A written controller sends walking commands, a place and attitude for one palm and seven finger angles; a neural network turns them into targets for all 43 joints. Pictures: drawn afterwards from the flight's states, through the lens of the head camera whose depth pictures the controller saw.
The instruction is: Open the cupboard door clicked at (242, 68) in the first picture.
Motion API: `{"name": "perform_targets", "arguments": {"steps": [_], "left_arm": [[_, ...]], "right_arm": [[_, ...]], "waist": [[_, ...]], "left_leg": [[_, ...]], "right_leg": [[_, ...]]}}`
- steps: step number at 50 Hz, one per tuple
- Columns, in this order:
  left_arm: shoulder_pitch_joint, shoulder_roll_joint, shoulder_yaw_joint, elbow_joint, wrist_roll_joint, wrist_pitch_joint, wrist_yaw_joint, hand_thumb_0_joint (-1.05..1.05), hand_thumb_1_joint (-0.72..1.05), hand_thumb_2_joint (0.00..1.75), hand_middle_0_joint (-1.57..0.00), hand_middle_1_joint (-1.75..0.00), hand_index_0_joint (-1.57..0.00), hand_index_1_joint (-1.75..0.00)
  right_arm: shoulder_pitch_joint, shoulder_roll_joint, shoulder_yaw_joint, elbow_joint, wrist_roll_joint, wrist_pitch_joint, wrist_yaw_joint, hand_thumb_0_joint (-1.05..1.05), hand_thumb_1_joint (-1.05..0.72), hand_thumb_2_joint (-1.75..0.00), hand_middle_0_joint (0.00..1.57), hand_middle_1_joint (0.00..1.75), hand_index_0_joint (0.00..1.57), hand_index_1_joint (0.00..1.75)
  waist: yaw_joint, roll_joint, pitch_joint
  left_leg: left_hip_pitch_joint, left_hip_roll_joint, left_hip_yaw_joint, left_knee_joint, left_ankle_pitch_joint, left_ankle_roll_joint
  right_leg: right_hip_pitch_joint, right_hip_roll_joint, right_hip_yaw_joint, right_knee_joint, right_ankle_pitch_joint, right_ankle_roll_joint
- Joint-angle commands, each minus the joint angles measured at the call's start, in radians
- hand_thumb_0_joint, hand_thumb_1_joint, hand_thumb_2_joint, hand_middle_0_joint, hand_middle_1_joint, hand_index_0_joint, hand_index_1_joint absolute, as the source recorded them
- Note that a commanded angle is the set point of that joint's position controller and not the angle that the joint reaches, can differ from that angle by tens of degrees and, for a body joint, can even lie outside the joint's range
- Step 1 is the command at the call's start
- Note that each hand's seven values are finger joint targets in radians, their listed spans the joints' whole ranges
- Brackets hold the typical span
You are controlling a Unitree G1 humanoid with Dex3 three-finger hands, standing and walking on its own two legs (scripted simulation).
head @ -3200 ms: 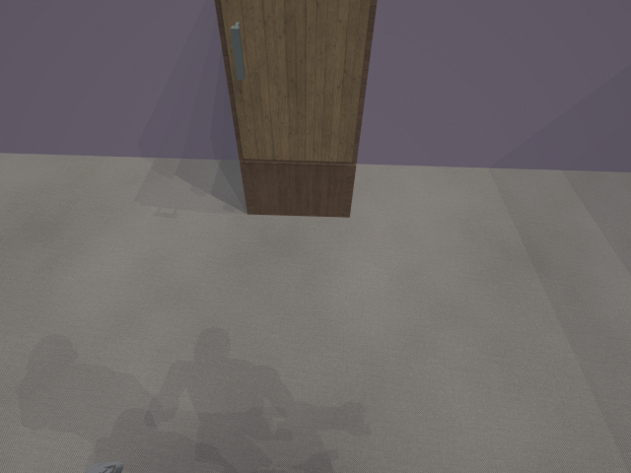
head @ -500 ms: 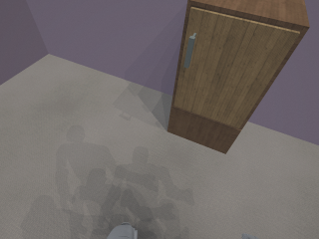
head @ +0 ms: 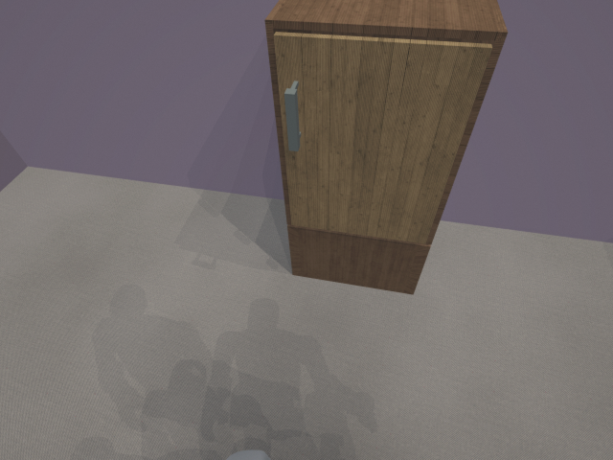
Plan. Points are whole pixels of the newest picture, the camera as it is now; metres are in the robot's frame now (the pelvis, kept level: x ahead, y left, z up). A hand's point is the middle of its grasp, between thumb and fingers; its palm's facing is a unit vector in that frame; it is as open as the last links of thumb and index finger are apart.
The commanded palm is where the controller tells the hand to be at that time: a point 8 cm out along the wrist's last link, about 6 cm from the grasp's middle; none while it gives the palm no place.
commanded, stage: turn to face it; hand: left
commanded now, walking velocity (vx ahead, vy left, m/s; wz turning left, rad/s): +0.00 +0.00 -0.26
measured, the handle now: (294, 116) +0.82 +0.11 -0.01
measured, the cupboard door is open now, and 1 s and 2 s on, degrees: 0 0 0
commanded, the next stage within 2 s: take the last steps up to it in 0.08 s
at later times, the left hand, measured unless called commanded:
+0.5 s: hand (196, 459) +0.14 +0.19 -0.15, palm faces -0.15 -0.97 -0.19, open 7.4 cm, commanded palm none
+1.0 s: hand out of the picture +0.13 +0.18 -0.19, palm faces -0.04 -0.99 -0.16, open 7.4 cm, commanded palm none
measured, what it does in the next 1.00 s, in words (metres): walks ahead: left foot, then right foot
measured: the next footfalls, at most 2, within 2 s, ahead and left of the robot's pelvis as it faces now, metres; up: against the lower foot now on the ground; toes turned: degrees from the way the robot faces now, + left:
left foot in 0.20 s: +0.05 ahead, +0.14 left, +0.00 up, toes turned +1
right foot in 0.58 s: +0.09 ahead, -0.13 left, +0.00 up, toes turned -15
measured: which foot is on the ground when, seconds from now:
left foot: up 0.00-0.18, down 0.20-0.58, up 0.60-0.94, down 0.96-1.00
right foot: down 0.00-0.22, up 0.24-0.56, down 0.58-0.98, up 1.00-1.00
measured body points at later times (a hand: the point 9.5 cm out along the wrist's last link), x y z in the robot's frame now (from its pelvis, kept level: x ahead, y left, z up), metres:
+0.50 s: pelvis +0.04 +0.01 +0.02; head +0.06 +0.02 +0.47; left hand +0.15 +0.24 -0.14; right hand -0.04 -0.19 -0.14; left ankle +0.01 +0.14 -0.73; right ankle +0.02 -0.11 -0.70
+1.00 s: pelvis +0.18 +0.00 -0.01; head +0.20 +0.02 +0.44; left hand +0.14 +0.23 -0.17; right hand +0.25 -0.25 -0.14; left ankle +0.27 +0.10 -0.73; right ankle +0.05 -0.11 -0.71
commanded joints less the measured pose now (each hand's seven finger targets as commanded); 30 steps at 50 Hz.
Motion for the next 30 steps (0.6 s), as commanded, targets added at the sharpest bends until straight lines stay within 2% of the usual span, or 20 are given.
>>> {"name": "perform_targets", "arguments": {"steps": [1,4,6,8,9,10,11,12,13,15,16,17,19,21,24,26,27,28,29,30], "left_arm": [[0.010,0.213,0.048,-0.055,-0.002,-0.007,0.011,0.00,0.90,0.90,-0.20,-0.30,-0.20,-0.30],[0.024,0.236,0.055,-0.044,-0.005,0.000,0.006,0.00,0.90,0.90,-0.20,-0.30,-0.20,-0.30],[-0.016,0.241,0.059,-0.053,-0.009,0.007,0.006,0.00,0.90,0.90,-0.20,-0.30,-0.20,-0.30],[-0.057,0.229,0.054,-0.059,-0.019,0.015,0.003,0.00,0.90,0.90,-0.20,-0.30,-0.20,-0.30],[-0.069,0.195,0.046,-0.067,-0.023,0.017,0.001,0.00,0.90,0.90,-0.20,-0.30,-0.20,-0.30],[-0.051,0.145,0.035,-0.074,-0.027,0.020,-0.008,0.00,0.90,0.90,-0.20,-0.30,-0.20,-0.30],[-0.065,0.127,0.028,-0.086,-0.021,0.020,-0.014,0.00,0.90,0.90,-0.20,-0.30,-0.20,-0.30],[-0.123,0.149,0.034,-0.095,-0.009,0.029,-0.015,0.00,0.90,0.90,-0.20,-0.30,-0.20,-0.30],[-0.138,0.163,0.040,-0.093,-0.003,0.028,-0.024,0.00,0.90,0.90,-0.20,-0.30,-0.20,-0.30],[-0.113,0.149,0.037,-0.073,0.000,0.013,-0.040,0.00,0.90,0.90,-0.20,-0.30,-0.20,-0.30],[-0.109,0.133,0.030,-0.069,-0.003,0.008,-0.044,0.00,0.90,0.90,-0.20,-0.30,-0.20,-0.30],[-0.121,0.127,0.025,-0.070,-0.003,0.004,-0.045,0.00,0.90,0.90,-0.20,-0.30,-0.20,-0.30],[-0.158,0.111,0.014,-0.074,-0.006,-0.003,-0.045,0.00,0.90,0.90,-0.20,-0.30,-0.20,-0.30],[-0.192,0.096,0.006,-0.079,-0.009,-0.008,-0.045,0.00,0.90,0.90,-0.20,-0.30,-0.20,-0.30],[-0.186,0.080,0.004,-0.074,-0.010,-0.015,-0.046,0.00,0.90,0.90,-0.20,-0.30,-0.20,-0.30],[-0.111,0.086,0.012,-0.040,-0.010,-0.024,-0.044,0.00,0.90,0.90,-0.20,-0.30,-0.20,-0.30],[-0.048,0.107,0.020,-0.011,-0.009,-0.030,-0.040,0.00,0.90,0.90,-0.20,-0.30,-0.20,-0.30],[0.050,0.164,0.031,0.025,-0.006,-0.041,-0.031,0.00,0.90,0.90,-0.20,-0.30,-0.20,-0.30],[0.164,0.273,0.054,0.057,-0.006,-0.048,-0.020,0.00,0.90,0.90,-0.20,-0.30,-0.20,-0.30],[0.224,0.292,0.056,0.069,-0.020,-0.047,-0.010,0.00,0.90,0.90,-0.20,-0.30,-0.20,-0.30]], "right_arm": [[0.008,-0.014,0.001,-0.070,0.003,-0.032,0.000,0.00,-0.90,-0.90,0.20,0.30,0.20,0.30],[0.004,-0.016,0.006,-0.079,0.008,-0.036,-0.009,0.00,-0.90,-0.90,0.20,0.30,0.20,0.30],[0.061,-0.019,0.009,-0.068,0.009,-0.040,-0.013,0.00,-0.90,-0.90,0.20,0.30,0.20,0.30],[0.125,-0.026,0.012,-0.044,0.008,-0.046,-0.018,0.00,-0.90,-0.90,0.20,0.30,0.20,0.30],[0.163,-0.049,0.013,-0.032,0.006,-0.055,-0.020,0.00,-0.90,-0.90,0.20,0.30,0.20,0.30],[0.159,-0.107,0.005,-0.039,-0.005,-0.060,-0.019,0.00,-0.90,-0.90,0.20,0.30,0.20,0.30],[0.159,-0.162,-0.003,-0.053,-0.012,-0.057,-0.017,0.00,-0.90,-0.90,0.20,0.30,0.20,0.30],[0.159,-0.156,-0.004,-0.049,-0.019,-0.060,-0.019,0.00,-0.90,-0.90,0.20,0.30,0.20,0.30],[0.159,-0.137,0.003,-0.048,-0.019,-0.063,-0.021,0.00,-0.90,-0.90,0.20,0.30,0.20,0.30],[0.147,-0.104,0.011,-0.045,-0.016,-0.078,-0.018,0.00,-0.90,-0.90,0.20,0.30,0.20,0.30],[0.162,-0.107,0.009,-0.039,-0.016,-0.086,-0.017,0.00,-0.90,-0.90,0.20,0.30,0.20,0.30],[0.196,-0.100,0.008,-0.025,-0.016,-0.093,-0.016,0.00,-0.90,-0.90,0.20,0.30,0.20,0.30],[0.261,-0.093,0.006,0.006,-0.016,-0.101,-0.015,0.00,-0.90,-0.90,0.20,0.30,0.20,0.30],[0.294,-0.093,0.001,0.027,-0.019,-0.100,-0.012,0.00,-0.90,-0.90,0.20,0.30,0.20,0.30],[0.297,-0.107,-0.006,0.048,-0.021,-0.092,-0.007,0.00,-0.90,-0.90,0.20,0.30,0.20,0.30],[0.274,-0.094,-0.004,0.056,-0.016,-0.089,-0.004,0.00,-0.90,-0.90,0.20,0.30,0.20,0.30],[0.266,-0.075,-0.002,0.059,-0.010,-0.091,-0.002,0.00,-0.90,-0.90,0.20,0.30,0.20,0.30],[0.256,-0.036,0.006,0.052,0.000,-0.096,0.005,0.00,-0.90,-0.90,0.20,0.30,0.20,0.30],[0.217,0.019,0.021,0.012,0.005,-0.101,0.011,0.00,-0.90,-0.90,0.20,0.30,0.20,0.30],[0.141,-0.040,0.011,-0.024,-0.002,-0.091,0.012,0.00,-0.90,-0.90,0.20,0.30,0.20,0.30]], "waist": [[-0.015,-0.147,-0.071],[0.004,-0.165,-0.080],[-0.017,-0.170,-0.093],[-0.049,-0.163,-0.083],[-0.059,-0.083,-0.085],[-0.044,0.107,-0.075],[-0.054,0.224,-0.029],[-0.080,0.262,0.031],[-0.071,0.204,0.070],[-0.046,0.084,0.061],[-0.046,0.092,0.042],[-0.060,0.089,0.028],[-0.084,0.091,0.020],[-0.099,0.088,0.026],[-0.093,0.128,0.020],[-0.052,0.105,0.006],[-0.021,0.050,-0.006],[0.025,-0.063,-0.050],[0.066,-0.309,-0.059],[0.093,-0.271,-0.049]], "left_leg": [[-0.025,-0.008,-0.028,-0.084,0.012,-0.016],[0.010,-0.028,-0.021,-0.217,0.011,-0.014],[0.078,-0.030,-0.015,-0.336,0.069,-0.011],[0.232,-0.028,-0.005,-0.525,0.210,-0.002],[0.313,0.022,-0.055,-0.614,0.264,0.017],[0.335,0.165,-0.234,-0.676,0.267,0.074],[0.261,0.293,-0.372,-0.778,0.120,0.160],[0.215,0.316,-0.423,-0.852,-0.003,0.192],[0.193,0.290,-0.397,-0.862,-0.045,0.191],[0.253,0.234,-0.280,-0.834,0.050,0.174],[0.304,0.218,-0.232,-0.820,0.129,0.173],[0.342,0.213,-0.208,-0.807,0.206,0.177],[0.388,0.217,-0.174,-0.785,0.331,0.185],[0.388,0.225,-0.154,-0.769,0.377,0.188],[0.351,0.214,-0.136,-0.739,0.335,0.176],[0.269,0.185,-0.100,-0.669,0.263,0.140],[0.195,0.147,-0.066,-0.595,0.208,0.110],[0.030,0.091,0.008,-0.424,0.135,0.071],[-0.201,-0.020,0.109,-0.173,-0.081,0.026],[-0.244,0.004,0.015,-0.004,-0.160,0.033]], "right_leg": [[0.137,-0.242,0.268,-0.255,0.404,-0.137],[0.183,-0.242,0.306,-0.237,0.465,-0.155],[0.176,-0.223,0.291,-0.213,0.437,-0.135],[0.077,-0.186,0.279,-0.182,0.342,-0.083],[0.016,-0.134,0.237,-0.132,0.252,-0.041],[-0.080,-0.032,0.155,-0.041,0.032,0.015],[-0.124,0.026,0.056,0.093,-0.180,0.049],[-0.182,0.024,0.074,0.275,-0.253,0.056],[-0.222,0.008,0.109,0.387,-0.215,0.048],[-0.268,-0.017,0.095,0.444,-0.130,0.048],[-0.278,-0.025,0.082,0.423,-0.113,0.053],[-0.276,-0.034,0.071,0.390,-0.102,0.056],[-0.254,-0.044,0.047,0.303,-0.103,0.058],[-0.205,-0.048,0.023,0.198,-0.124,0.057],[-0.102,-0.027,-0.020,0.062,-0.126,0.049],[0.065,-0.005,-0.048,-0.091,-0.014,0.043],[0.196,-0.012,-0.033,-0.164,0.044,0.032],[0.401,-0.132,0.107,-0.223,-0.021,-0.010],[0.524,-0.361,0.414,-0.326,-0.064,-0.114],[0.449,-0.436,0.518,-0.393,-0.119,-0.172]]}}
